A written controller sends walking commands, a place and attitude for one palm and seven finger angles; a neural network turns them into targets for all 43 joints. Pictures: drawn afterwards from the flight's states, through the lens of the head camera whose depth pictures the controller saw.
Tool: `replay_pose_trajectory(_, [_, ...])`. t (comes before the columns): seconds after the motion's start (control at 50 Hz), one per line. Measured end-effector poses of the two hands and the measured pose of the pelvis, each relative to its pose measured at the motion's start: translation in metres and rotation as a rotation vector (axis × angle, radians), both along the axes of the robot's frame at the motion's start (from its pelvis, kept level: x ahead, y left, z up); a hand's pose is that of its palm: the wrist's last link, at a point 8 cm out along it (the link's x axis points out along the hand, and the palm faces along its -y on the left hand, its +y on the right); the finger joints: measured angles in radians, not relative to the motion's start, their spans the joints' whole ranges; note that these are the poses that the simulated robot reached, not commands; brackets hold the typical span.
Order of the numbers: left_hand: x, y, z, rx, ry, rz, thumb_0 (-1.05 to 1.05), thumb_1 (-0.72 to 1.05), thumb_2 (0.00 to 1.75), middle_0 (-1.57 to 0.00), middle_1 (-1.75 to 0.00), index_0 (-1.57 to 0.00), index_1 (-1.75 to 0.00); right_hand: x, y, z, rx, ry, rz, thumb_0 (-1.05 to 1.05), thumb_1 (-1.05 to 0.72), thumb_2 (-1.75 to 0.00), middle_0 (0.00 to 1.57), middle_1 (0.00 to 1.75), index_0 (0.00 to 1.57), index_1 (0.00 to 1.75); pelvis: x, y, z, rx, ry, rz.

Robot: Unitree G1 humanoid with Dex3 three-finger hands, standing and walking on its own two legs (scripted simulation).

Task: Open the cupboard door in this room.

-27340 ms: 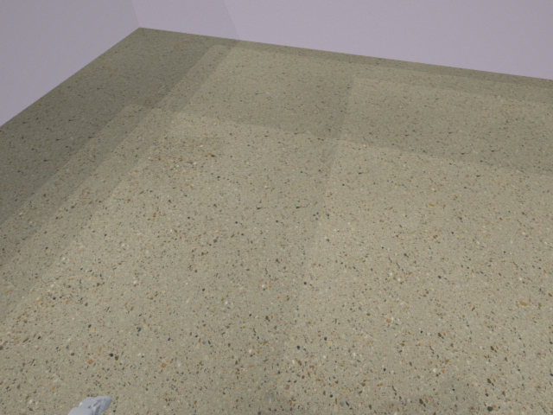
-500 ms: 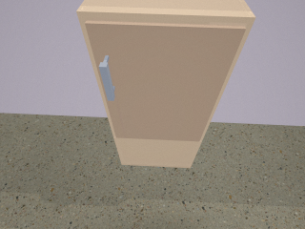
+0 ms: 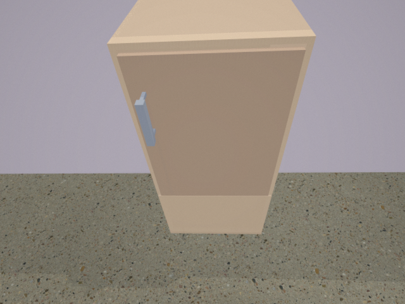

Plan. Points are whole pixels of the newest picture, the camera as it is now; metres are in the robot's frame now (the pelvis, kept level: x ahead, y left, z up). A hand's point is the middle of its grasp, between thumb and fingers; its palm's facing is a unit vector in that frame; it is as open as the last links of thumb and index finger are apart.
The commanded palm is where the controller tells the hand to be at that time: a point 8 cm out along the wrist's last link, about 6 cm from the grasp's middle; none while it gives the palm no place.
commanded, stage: come to a stop and stand still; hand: left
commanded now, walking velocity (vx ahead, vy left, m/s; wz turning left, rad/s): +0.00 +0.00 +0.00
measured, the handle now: (147, 119) +0.56 +0.19 +0.05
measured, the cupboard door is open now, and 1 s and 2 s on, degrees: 0 0 0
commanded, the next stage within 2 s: look again from close up in 0.60 s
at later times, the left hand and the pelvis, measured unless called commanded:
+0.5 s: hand out of the picture +0.04 +0.15 -0.16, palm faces +0.04 -0.97 -0.24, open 7.3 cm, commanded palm none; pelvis +0.02 -0.04 +0.00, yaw +2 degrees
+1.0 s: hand out of the picture +0.05 +0.14 -0.17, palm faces +0.06 -0.97 -0.22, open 7.3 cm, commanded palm none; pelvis +0.04 -0.04 +0.00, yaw +2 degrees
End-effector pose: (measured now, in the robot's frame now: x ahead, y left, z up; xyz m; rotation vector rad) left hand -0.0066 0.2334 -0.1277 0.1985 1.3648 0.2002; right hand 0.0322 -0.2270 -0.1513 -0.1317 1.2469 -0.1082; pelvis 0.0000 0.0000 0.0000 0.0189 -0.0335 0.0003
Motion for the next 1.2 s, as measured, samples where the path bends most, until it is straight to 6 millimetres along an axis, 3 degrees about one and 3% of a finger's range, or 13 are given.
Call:
replay_pose_trajectory(0.14, [-0.001, -0.017, 0.001, -0.012, 0.023, 0.009, 0.01, 0.91, 0.89, -0.20, -0.30, -0.20, -0.30, -0.022, -0.007, -0.003, 0.018, 0.090, 0.003, 0.00, -0.92, -0.90, 0.20, 0.29, 0.20, 0.30, 0.004, -0.013, 0.003, 0.002, 0.012, 0.009])
replay_pose_trajectory(0.28, [0.015, -0.033, -0.001, -0.023, 0.013, 0.007, 0.01, 0.92, 0.89, -0.20, -0.30, -0.20, -0.30, -0.042, -0.012, -0.003, 0.026, 0.186, -0.007, 0.00, -0.91, -0.90, 0.20, 0.29, 0.20, 0.30, 0.011, -0.025, 0.003, 0.000, 0.020, 0.018])
replay_pose_trajectory(0.4, [0.029, -0.037, -0.002, -0.020, 0.002, 0.006, 0.01, 0.93, 0.89, -0.20, -0.30, -0.20, -0.30, -0.047, -0.016, -0.001, 0.026, 0.229, -0.017, 0.00, -0.91, -0.90, 0.20, 0.29, 0.20, 0.30, 0.017, -0.032, 0.004, -0.002, 0.025, 0.024])
replay_pose_trajectory(0.62, [0.048, -0.042, -0.004, -0.022, -0.022, 0.012, 0.01, 0.93, 0.89, -0.20, -0.30, -0.20, -0.30, -0.025, -0.024, 0.001, 0.012, 0.207, -0.012, 0.00, -0.91, -0.90, 0.20, 0.29, 0.20, 0.30, 0.026, -0.039, 0.004, -0.007, 0.028, 0.029])
replay_pose_trajectory(0.88, [0.051, -0.042, -0.006, -0.032, -0.021, 0.028, 0.01, 0.92, 0.89, -0.20, -0.30, -0.20, -0.30, 0.006, -0.029, 0.004, -0.011, 0.153, 0.010, 0.00, -0.91, -0.90, 0.20, 0.29, 0.20, 0.30, 0.034, -0.040, 0.004, -0.011, 0.028, 0.033])
replay_pose_trajectory(1.2, [0.050, -0.039, -0.008, -0.039, -0.022, 0.034, 0.01, 0.91, 0.89, -0.20, -0.30, -0.20, -0.30, 0.008, -0.030, 0.006, -0.028, 0.150, 0.014, 0.00, -0.91, -0.90, 0.20, 0.29, 0.20, 0.30, 0.035, -0.037, 0.004, -0.012, 0.021, 0.035])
